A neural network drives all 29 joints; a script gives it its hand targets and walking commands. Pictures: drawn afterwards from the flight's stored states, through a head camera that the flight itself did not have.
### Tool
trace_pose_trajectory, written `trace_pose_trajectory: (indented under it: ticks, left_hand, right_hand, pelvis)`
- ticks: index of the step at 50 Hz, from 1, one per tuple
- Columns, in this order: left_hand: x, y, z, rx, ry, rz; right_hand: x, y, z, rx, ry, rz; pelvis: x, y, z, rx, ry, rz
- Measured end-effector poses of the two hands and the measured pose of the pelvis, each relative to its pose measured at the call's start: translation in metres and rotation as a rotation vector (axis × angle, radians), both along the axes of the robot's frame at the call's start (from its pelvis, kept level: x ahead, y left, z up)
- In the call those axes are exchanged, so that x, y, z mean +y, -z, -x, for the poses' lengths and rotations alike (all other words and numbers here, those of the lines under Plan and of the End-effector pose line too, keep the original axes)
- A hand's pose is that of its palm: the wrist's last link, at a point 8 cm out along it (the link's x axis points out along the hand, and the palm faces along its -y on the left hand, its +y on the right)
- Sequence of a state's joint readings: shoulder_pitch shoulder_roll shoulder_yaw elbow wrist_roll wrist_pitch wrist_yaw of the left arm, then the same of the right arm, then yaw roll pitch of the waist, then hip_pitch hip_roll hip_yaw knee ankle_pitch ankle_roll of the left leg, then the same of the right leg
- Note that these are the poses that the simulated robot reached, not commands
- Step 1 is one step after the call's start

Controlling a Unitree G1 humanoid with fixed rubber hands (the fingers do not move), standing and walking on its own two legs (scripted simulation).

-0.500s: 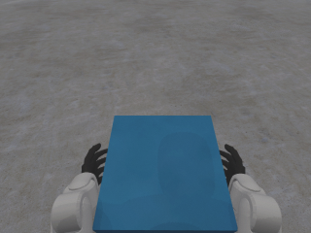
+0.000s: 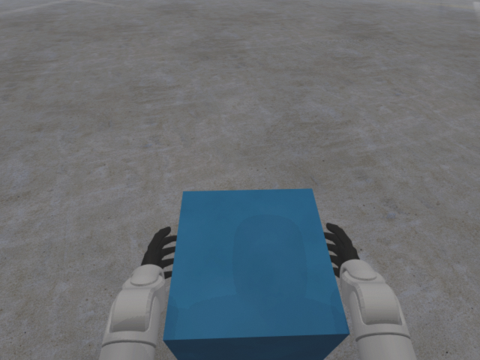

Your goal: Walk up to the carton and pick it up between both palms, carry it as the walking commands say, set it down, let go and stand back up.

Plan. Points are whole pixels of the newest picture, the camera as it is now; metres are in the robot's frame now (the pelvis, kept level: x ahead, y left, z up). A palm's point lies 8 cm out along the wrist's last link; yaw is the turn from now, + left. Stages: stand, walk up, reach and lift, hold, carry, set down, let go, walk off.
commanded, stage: hold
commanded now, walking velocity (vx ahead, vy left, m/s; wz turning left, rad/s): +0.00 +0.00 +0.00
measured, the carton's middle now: (249, 283) +0.28 +0.01 -0.03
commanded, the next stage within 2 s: set down in 0.18 s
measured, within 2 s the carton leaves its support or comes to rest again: neither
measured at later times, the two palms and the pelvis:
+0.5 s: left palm (163, 268) +0.28 +0.16 +0.02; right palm (346, 265) +0.30 -0.17 +0.01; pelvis +0.00 -0.02 -0.01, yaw +2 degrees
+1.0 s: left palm (169, 276) +0.31 +0.17 -0.07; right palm (328, 276) +0.32 -0.16 -0.07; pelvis -0.01 -0.01 -0.03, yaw +2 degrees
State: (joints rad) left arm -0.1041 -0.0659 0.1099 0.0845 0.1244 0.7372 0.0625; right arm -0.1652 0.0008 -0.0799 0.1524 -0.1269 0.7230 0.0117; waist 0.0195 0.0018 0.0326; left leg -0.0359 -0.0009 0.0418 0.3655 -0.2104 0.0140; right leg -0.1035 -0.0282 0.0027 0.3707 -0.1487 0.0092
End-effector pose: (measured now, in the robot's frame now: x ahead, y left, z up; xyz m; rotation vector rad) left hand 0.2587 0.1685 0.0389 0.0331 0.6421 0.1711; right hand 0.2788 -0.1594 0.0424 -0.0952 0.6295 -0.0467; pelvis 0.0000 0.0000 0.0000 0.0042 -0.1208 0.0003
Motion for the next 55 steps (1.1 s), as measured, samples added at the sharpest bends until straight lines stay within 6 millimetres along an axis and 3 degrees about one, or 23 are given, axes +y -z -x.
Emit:
trace_pose_trajectory:
  ticks: [11, 17, 29, 42, 55]
  left_hand:
    - [-0.005, -0.004, -0.002, 0.004, -0.028, 0.022]
    - [-0.008, 0.01, -0.003, 0.039, -0.046, 0.05]
    - [-0.009, 0.029, -0.027, 0.052, -0.037, 0.057]
    - [-0.002, 0.073, -0.038, 0.082, -0.029, 0.049]
    - [-0.001, 0.124, -0.058, 0.072, -0.008, 0.053]
  right_hand:
    - [-0.006, 0.002, -0.001, 0.009, 0.02, -0.04]
    - [-0.009, 0.017, -0.002, 0.048, 0.05, -0.074]
    - [-0.011, 0.037, -0.028, 0.065, 0.056, -0.087]
    - [-0.003, 0.081, -0.039, 0.093, 0.052, -0.074]
    - [-0.003, 0.132, -0.05, 0.081, 0.067, -0.063]
  pelvis:
    - [-0.006, 0.001, 0.001, -0.019, -0.006, 0.0]
    - [-0.013, 0.003, 0.003, -0.008, -0.025, 0.0]
    - [-0.023, 0.005, 0.001, 0.062, -0.039, 0.001]
    - [-0.02, 0.014, 0.001, 0.231, -0.037, 0.004]
    - [-0.012, 0.039, 0.018, 0.431, -0.033, 0.009]
